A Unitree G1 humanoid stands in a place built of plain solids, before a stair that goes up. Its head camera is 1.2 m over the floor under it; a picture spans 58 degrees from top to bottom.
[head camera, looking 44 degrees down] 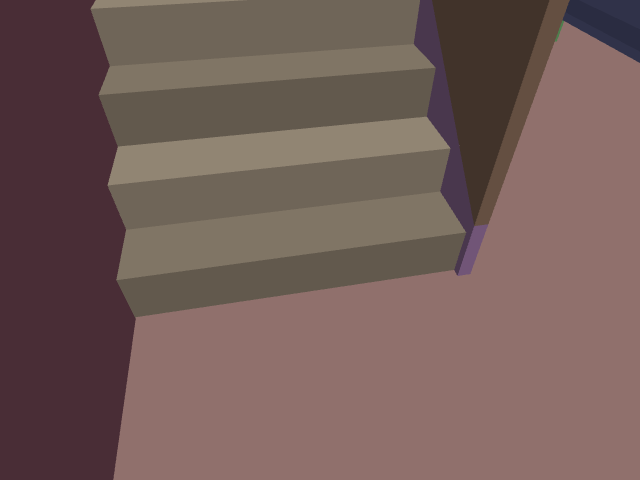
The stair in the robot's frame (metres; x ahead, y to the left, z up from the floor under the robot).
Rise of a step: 0.19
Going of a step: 0.23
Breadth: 1.15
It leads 11 degrees to the left of straight ahead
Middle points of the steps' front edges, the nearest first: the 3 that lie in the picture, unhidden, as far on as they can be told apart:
0.97 0.06 0.19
1.20 0.10 0.38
1.43 0.15 0.57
